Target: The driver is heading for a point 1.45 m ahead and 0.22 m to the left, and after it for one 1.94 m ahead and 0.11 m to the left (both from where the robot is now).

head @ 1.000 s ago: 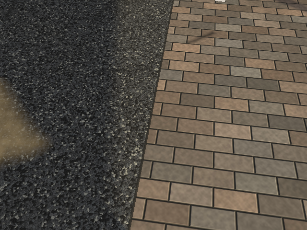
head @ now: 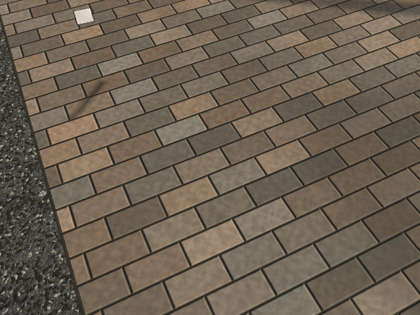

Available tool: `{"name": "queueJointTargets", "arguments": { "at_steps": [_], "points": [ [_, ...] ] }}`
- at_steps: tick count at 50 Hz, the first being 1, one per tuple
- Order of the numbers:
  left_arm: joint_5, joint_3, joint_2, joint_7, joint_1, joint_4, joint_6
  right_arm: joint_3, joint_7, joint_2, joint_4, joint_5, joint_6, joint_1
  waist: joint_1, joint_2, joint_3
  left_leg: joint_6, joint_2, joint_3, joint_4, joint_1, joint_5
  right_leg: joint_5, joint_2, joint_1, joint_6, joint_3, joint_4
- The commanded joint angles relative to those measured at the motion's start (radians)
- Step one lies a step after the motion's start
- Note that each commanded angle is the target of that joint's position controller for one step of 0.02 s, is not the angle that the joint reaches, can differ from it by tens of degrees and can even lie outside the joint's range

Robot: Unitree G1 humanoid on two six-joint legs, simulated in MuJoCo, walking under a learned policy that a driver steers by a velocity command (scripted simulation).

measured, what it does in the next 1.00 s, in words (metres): steps on the spot: right foot, then left foot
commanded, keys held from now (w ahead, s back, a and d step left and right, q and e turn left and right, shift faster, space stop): no key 0.96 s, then w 0.04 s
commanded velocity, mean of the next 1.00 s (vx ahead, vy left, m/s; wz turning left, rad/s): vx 0.02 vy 0.00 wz -0.12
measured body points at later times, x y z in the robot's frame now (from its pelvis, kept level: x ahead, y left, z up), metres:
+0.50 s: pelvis +0.03 -0.03 +0.00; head +0.05 -0.03 +0.45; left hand +0.22 +0.20 -0.11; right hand +0.12 -0.31 -0.12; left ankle +0.04 +0.11 -0.74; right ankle +0.04 -0.14 -0.74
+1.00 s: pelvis +0.04 -0.01 +0.00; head +0.05 -0.02 +0.45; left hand +0.14 +0.24 -0.14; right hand +0.10 -0.28 -0.14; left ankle +0.04 +0.11 -0.74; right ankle +0.04 -0.14 -0.74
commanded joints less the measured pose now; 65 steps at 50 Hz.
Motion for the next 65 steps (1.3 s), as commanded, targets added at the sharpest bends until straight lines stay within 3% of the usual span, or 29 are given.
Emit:
{"name": "queueJointTargets", "arguments": {
  "at_steps": [1,3,5,6,7,8,9,11,14,18,20,21,22,23,24,26,35,48,50,52,55,57,58,60,61,62,63,64,65],
  "points": [
    [0.005,0.016,0.067,-0.013,0.023,-0.071,-0.007,-0.045,0.004,-0.183,-0.06,0.014,-0.002,-0.047,0.009,0.142,-0.18,0.209,0.273,-0.167,-0.127,0.1,0.163,0.015,0.009,0.141,-0.023,-0.023,-0.104],
    [0.008,0.017,0.063,-0.021,0.036,-0.068,-0.009,-0.044,0.01,-0.192,-0.044,0.032,0.004,-0.046,0.028,0.138,-0.176,0.181,0.269,-0.161,-0.077,0.12,0.141,0.054,0.032,0.207,-0.051,-0.042,-0.252],
    [0.017,0.025,0.088,-0.02,0.082,-0.045,-0.014,-0.028,0.014,-0.149,-0.01,0.043,0.008,-0.006,0.05,0.102,-0.174,0.088,0.215,-0.112,0.031,0.041,0.049,0.224,0.05,0.384,-0.102,-0.026,-0.472],
    [0.021,0.04,0.163,-0.006,0.089,-0.056,-0.016,-0.004,0.023,-0.077,-0.011,0.009,0.004,0.03,0.016,-0.101,-0.199,-0.013,0.122,-0.014,0.23,-0.08,-0.148,0.48,-0.13,0.506,-0.157,0.205,-0.54],
    [0.043,0.035,0.204,0.0,0.037,-0.086,-0.02,0.005,0.022,-0.062,-0.043,-0.013,0.0,0.01,0.006,-0.279,-0.177,-0.087,0.008,-0.02,0.379,-0.251,-0.476,0.571,-0.316,0.479,-0.334,0.42,-0.555],
    [0.054,0.026,0.157,-0.005,0.051,-0.077,-0.038,-0.018,0.013,-0.138,-0.042,-0.001,0.005,-0.048,0.066,-0.187,-0.188,-0.098,0.022,-0.122,0.547,-0.246,-0.513,0.564,-0.307,0.415,-0.389,0.392,-0.555],
    [0.052,0.015,0.134,-0.007,0.025,-0.06,-0.054,-0.026,0.012,-0.148,-0.033,0.017,0.011,-0.034,0.042,-0.166,-0.176,-0.094,0.027,-0.15,0.607,-0.252,-0.469,0.558,-0.255,0.402,-0.356,0.311,-0.549],
    [0.03,0.009,0.114,-0.007,-0.051,-0.051,-0.068,-0.033,0.002,-0.148,0.004,0.011,0.022,0.006,0.015,-0.135,-0.163,-0.1,0.037,-0.169,0.611,-0.253,-0.373,0.561,-0.191,0.4,-0.286,0.225,-0.535],
    [0.031,-0.008,0.071,-0.003,-0.093,-0.035,-0.068,-0.021,0.003,-0.105,0.025,0.016,0.025,0.038,-0.013,-0.116,-0.186,-0.115,0.028,-0.157,0.526,-0.143,-0.288,0.668,-0.142,0.368,-0.272,0.145,-0.509],
    [0.03,-0.007,0.074,-0.007,-0.072,0.004,-0.059,-0.003,0.006,-0.089,0.022,0.021,0.027,0.0,0.027,-0.128,-0.186,-0.109,0.017,-0.141,0.287,-0.041,-0.255,0.602,-0.153,0.391,-0.287,0.183,-0.495],
    [0.02,-0.016,0.055,-0.008,-0.092,0.023,-0.056,0.001,0.01,-0.084,0.041,0.017,0.024,0.037,-0.004,-0.116,-0.174,-0.089,0.007,-0.127,0.086,0.059,-0.111,0.504,-0.133,0.361,-0.258,0.185,-0.481],
    [0.014,-0.02,0.044,-0.011,-0.072,0.041,-0.059,0.004,0.013,-0.09,0.049,0.004,0.021,0.051,-0.013,-0.089,-0.167,-0.07,0.015,-0.145,-0.024,0.135,0.045,0.396,-0.108,0.329,-0.214,0.181,-0.485],
    [0.026,-0.026,0.028,-0.012,-0.042,0.053,-0.067,-0.001,0.01,-0.136,0.049,-0.011,0.018,0.059,0.01,-0.027,-0.173,-0.044,0.08,-0.22,-0.024,0.202,0.21,0.267,-0.06,0.29,-0.16,0.157,-0.463],
    [0.039,-0.02,0.037,-0.02,0.003,0.063,-0.074,-0.014,0.007,-0.199,0.053,-0.005,0.019,0.046,0.066,0.09,-0.155,-0.004,0.12,-0.227,0.027,0.192,0.231,0.152,0.007,0.263,-0.124,0.101,-0.455],
    [0.043,-0.025,0.023,-0.016,-0.021,0.068,-0.073,-0.008,0.013,-0.155,0.065,0.005,0.017,0.012,0.057,0.15,-0.139,0.026,0.106,-0.233,0.003,0.069,0.009,0.128,0.038,0.337,-0.089,0.058,-0.466],
    [0.032,-0.014,0.05,-0.005,-0.092,0.075,-0.063,0.006,0.016,-0.109,0.07,-0.005,0.004,-0.005,0.023,0.101,-0.101,-0.001,0.072,-0.215,-0.028,0.015,-0.084,0.175,0.033,0.366,-0.087,0.055,-0.437],
    [0.025,-0.007,0.028,0.006,-0.053,0.172,-0.057,0.02,-0.004,-0.097,0.14,0.003,-0.007,0.029,0.007,0.025,-0.083,-0.017,0.038,-0.184,-0.011,0.069,-0.057,0.245,0.028,0.351,-0.082,0.059,-0.465],
    [0.019,-0.011,0.036,0.02,-0.021,0.316,-0.064,0.028,-0.01,-0.083,0.217,0.006,0.0,0.043,0.011,0.015,-0.073,-0.014,0.014,-0.166,-0.019,0.084,-0.03,0.266,0.028,0.366,-0.072,0.044,-0.476],
    [0.011,-0.009,0.035,0.022,0.002,0.341,-0.06,0.023,-0.015,-0.091,0.236,0.015,0.005,0.069,0.012,0.031,-0.078,0.006,-0.005,-0.158,-0.021,0.072,-0.286,-0.004,0.065,0.346,-0.083,0.006,-0.452],
    [0.004,-0.007,0.039,0.024,-0.005,0.34,-0.068,0.015,-0.021,-0.112,0.228,0.024,0.006,0.074,0.008,0.061,0.005,0.052,0.028,-0.222,-0.05,0.011,-0.572,-0.266,0.078,0.223,-0.105,0.001,-0.418],
    [-0.003,-0.015,-0.008,0.008,-0.038,0.327,-0.114,-0.004,-0.018,-0.16,0.247,0.038,-0.025,0.165,-0.015,0.166,0.049,0.152,0.196,-0.47,-0.17,0.07,-0.697,-0.144,0.085,0.093,-0.103,-0.046,-0.256],
    [-0.011,-0.015,-0.014,-0.009,-0.04,0.326,-0.135,-0.013,-0.015,-0.171,0.243,0.042,-0.037,0.157,0.002,0.19,0.06,0.2,0.277,-0.573,-0.225,0.042,-0.663,-0.082,0.053,0.109,-0.123,-0.037,-0.192],
    [-0.017,-0.016,-0.022,-0.015,-0.008,0.337,-0.143,-0.011,-0.012,-0.166,0.228,0.044,-0.041,0.117,0.032,0.185,0.063,0.187,0.264,-0.539,-0.21,0.004,-0.621,-0.091,0.05,0.172,-0.141,-0.042,-0.259],
    [-0.017,-0.002,0.001,-0.016,0.145,0.409,-0.148,-0.002,-0.002,-0.127,0.186,0.047,-0.042,0.014,0.112,0.121,0.038,0.105,0.138,-0.354,-0.075,-0.147,-0.443,0.008,0.06,0.463,-0.156,-0.025,-0.454],
    [-0.012,0.018,0.07,-0.011,0.259,0.445,-0.151,0.015,0.003,-0.066,0.157,0.041,-0.051,-0.023,0.142,-0.059,0.0,0.032,0.021,-0.185,0.194,-0.279,-0.301,-0.09,-0.071,0.599,-0.205,0.213,-0.56],
    [-0.012,0.044,0.179,-0.022,0.363,0.464,-0.158,0.019,0.0,-0.049,0.113,0.038,-0.071,-0.042,0.165,-0.29,-0.041,-0.011,-0.073,-0.097,0.488,-0.442,-0.34,-0.118,-0.267,0.725,-0.328,0.579,-0.694],
    [0.008,0.018,0.103,-0.026,0.332,0.452,-0.173,0.006,0.0,-0.096,0.112,0.05,-0.084,-0.047,0.139,-0.181,-0.028,-0.001,-0.042,-0.194,0.691,-0.547,-0.432,-0.062,-0.317,0.737,-0.363,0.654,-0.696],
    [0.009,0.001,0.05,-0.028,0.285,0.436,-0.185,0.006,0.011,-0.092,0.125,0.064,-0.095,-0.007,0.101,-0.114,-0.01,0.024,-0.003,-0.233,0.774,-0.599,-0.364,0.008,-0.293,0.748,-0.338,0.564,-0.678],
    [0.007,-0.005,0.041,-0.031,0.252,0.423,-0.19,0.006,0.018,-0.083,0.139,0.063,-0.102,0.011,0.08,-0.081,-0.017,0.042,0.031,-0.223,0.786,-0.619,-0.28,0.06,-0.259,0.75,-0.304,0.467,-0.679]
  ]
}}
